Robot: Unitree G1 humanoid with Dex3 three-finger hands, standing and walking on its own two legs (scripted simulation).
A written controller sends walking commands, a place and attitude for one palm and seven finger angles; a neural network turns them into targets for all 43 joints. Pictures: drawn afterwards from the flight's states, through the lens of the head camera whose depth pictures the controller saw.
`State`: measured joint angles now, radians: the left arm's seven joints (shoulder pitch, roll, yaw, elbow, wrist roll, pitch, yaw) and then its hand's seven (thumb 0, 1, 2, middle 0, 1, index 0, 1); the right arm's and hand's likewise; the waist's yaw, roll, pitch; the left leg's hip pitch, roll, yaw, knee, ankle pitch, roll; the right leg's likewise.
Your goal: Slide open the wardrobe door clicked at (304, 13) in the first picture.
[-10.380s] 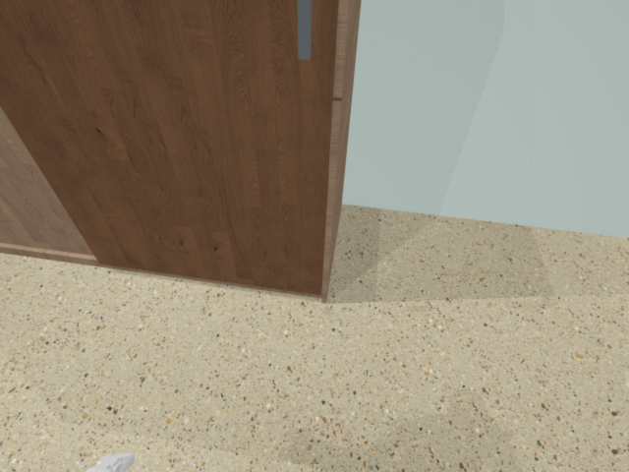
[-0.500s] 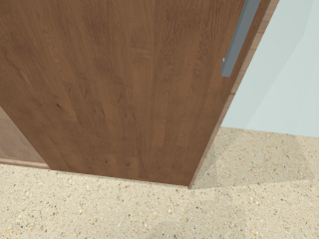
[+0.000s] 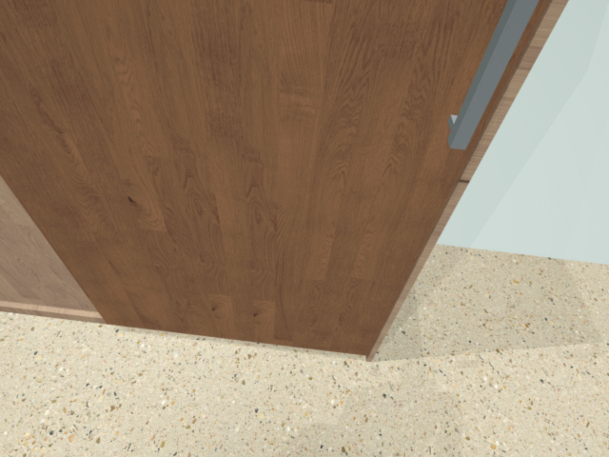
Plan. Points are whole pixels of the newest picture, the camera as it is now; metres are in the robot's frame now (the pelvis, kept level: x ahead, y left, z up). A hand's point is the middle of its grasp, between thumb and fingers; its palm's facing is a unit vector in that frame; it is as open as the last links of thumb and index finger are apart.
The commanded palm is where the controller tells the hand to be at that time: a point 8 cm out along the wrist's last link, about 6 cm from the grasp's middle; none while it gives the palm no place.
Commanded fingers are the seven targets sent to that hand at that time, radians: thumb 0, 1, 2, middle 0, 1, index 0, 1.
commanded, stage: look again from close up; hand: right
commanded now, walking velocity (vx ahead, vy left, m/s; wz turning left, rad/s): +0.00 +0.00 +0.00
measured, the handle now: (484, 68) +0.53 -0.18 +0.27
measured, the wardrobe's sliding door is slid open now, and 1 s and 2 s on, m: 0.00 0.00 0.00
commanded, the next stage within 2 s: shuffle to correct the standing spot in 0.32 s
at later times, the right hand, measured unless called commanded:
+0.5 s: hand out of the picture +0.00 -0.18 -0.17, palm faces +0.03 +0.98 -0.21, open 7.3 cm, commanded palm none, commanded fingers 0.00 -0.90 -0.90 0.20 0.30 0.20 0.30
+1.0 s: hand out of the picture +0.09 -0.19 -0.18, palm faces +0.04 +0.97 -0.23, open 7.3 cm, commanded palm none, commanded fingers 0.00 -0.90 -0.90 0.20 0.30 0.20 0.30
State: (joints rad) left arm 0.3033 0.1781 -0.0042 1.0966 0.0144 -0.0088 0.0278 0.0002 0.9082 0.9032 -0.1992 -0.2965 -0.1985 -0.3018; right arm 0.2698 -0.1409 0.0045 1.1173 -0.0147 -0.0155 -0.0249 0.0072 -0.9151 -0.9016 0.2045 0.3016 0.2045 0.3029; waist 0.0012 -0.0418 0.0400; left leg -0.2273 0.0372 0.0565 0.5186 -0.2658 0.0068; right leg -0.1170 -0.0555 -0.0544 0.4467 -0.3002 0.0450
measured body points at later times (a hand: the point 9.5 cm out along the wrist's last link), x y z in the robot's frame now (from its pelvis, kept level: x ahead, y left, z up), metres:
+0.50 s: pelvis +0.00 +0.00 +0.00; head +0.01 +0.01 +0.45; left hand -0.02 +0.21 -0.17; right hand +0.00 -0.23 -0.15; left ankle +0.01 +0.11 -0.74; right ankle -0.04 -0.15 -0.74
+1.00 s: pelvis +0.07 -0.01 -0.01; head +0.11 +0.00 +0.44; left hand +0.04 +0.19 -0.17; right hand +0.08 -0.24 -0.16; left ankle +0.04 +0.08 -0.74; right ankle +0.03 -0.15 -0.71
